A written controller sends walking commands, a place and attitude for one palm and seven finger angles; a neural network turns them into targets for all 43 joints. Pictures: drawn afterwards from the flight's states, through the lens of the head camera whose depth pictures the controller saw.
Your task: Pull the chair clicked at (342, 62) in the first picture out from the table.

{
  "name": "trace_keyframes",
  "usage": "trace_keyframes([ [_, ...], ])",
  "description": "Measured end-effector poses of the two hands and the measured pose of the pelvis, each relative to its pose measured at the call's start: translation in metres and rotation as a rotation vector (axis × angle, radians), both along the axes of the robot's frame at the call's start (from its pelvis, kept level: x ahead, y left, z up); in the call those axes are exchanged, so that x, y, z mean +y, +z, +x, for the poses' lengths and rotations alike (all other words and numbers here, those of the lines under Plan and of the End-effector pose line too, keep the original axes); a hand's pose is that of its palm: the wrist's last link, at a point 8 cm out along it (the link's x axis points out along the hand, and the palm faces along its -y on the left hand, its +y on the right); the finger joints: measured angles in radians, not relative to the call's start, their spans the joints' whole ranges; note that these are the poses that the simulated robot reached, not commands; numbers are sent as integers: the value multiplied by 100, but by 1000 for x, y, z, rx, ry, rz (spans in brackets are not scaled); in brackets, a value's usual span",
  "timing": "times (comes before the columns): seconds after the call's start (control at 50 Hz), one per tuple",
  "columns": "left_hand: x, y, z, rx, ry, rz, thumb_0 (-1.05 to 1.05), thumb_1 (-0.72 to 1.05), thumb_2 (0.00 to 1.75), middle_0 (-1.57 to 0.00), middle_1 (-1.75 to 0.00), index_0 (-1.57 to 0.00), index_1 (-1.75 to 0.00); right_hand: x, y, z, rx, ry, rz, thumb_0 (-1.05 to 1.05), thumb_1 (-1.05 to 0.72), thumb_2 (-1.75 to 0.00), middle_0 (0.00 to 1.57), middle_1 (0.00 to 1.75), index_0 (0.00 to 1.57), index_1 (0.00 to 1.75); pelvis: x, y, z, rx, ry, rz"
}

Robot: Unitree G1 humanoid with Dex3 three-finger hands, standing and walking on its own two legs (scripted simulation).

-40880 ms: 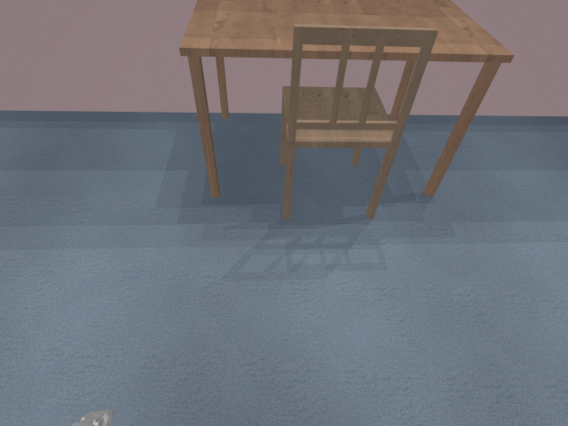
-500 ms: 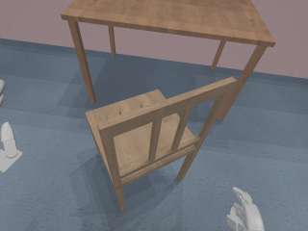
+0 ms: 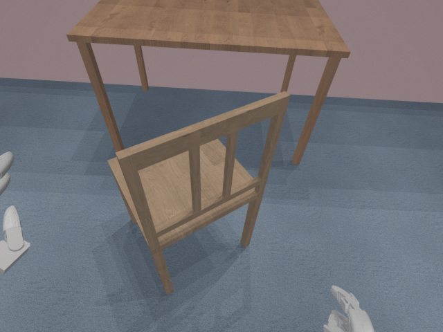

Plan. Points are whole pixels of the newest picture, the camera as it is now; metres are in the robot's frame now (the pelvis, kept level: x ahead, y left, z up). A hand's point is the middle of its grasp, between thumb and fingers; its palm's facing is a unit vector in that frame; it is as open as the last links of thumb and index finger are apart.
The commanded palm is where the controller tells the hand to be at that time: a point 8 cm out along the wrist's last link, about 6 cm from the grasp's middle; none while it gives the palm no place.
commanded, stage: stop stepping back and stand still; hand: left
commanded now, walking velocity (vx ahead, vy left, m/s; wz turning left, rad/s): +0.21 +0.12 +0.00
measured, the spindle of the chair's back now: (195, 181) +0.50 +0.08 -0.10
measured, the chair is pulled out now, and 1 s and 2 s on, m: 0.57 0.57 0.57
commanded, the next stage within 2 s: let the arm hang, fingers relaxed in 1.10 s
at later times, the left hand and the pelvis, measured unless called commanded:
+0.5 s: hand out of the picture +0.14 +0.29 +0.15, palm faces +0.53 -0.77 -0.35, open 7.4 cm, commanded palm +0.08 +0.31 +0.18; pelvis -0.04 +0.01 -0.01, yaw +3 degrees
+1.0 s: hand out of the picture +0.18 +0.28 +0.15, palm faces +0.43 -0.79 -0.43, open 7.4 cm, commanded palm +0.12 +0.32 +0.18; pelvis -0.01 +0.01 +0.00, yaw +3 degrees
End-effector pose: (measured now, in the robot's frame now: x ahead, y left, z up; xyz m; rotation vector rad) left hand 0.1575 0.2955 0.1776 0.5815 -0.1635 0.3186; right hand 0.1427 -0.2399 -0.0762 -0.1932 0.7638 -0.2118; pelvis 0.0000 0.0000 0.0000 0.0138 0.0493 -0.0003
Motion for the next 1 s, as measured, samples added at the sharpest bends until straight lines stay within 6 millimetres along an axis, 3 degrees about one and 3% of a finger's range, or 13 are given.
trace_keyframes([
  [0.06,10,-15,-17,20,43,-26,1,88,90,-22,-31,-21,-30,-12,5,-15,-11,-7,-66,1,-90,-90,20,30,20,30,3,-5,-8,1,39,-20],
  [0.12,19,-17,-35,-13,70,-33,1,88,90,-22,-31,-21,-30,-15,7,-27,0,6,-108,1,-91,-90,20,30,20,30,7,-8,-21,-27,59,-21],
  [0.22,24,0,-65,-94,98,-4,1,88,90,-22,-31,-21,-30,-2,12,-34,-44,47,-83,1,-91,-90,20,30,20,30,9,-5,-31,-63,58,-22],
  [0.32,31,9,-78,-194,158,-22,1,89,90,-21,-31,-21,-30,21,4,-31,-72,101,-24,1,-91,-90,20,30,20,30,11,-5,-39,-79,57,-38],
  [0.42,33,-7,-71,-167,203,-101,1,89,90,-21,-31,-21,-30,39,0,-30,-85,129,24,1,-90,-90,20,30,20,30,9,-6,-43,-83,55,-41],
  [0.52,22,-20,-60,-115,162,-136,1,89,90,-21,-31,-21,-30,42,0,-30,-76,138,31,1,-90,-90,21,30,20,30,6,-6,-40,-85,52,-36],
  [0.62,15,-12,-52,-118,116,-97,1,89,90,-21,-31,-21,-30,32,4,-28,-47,134,0,1,-90,-90,21,30,20,30,3,-3,-32,-69,54,-40],
  [0.8,27,-9,-32,-81,117,-59,1,89,90,-21,-31,-21,-30,13,8,-10,-27,93,-45,1,-90,-90,20,30,20,30,8,0,-18,-55,45,-36],
  [1.0,24,-13,-21,-55,76,-71,1,89,90,-21,-31,-21,-30,23,17,13,-67,91,-41,1,-91,-90,20,30,20,30,13,1,-10,-60,46,-31],
])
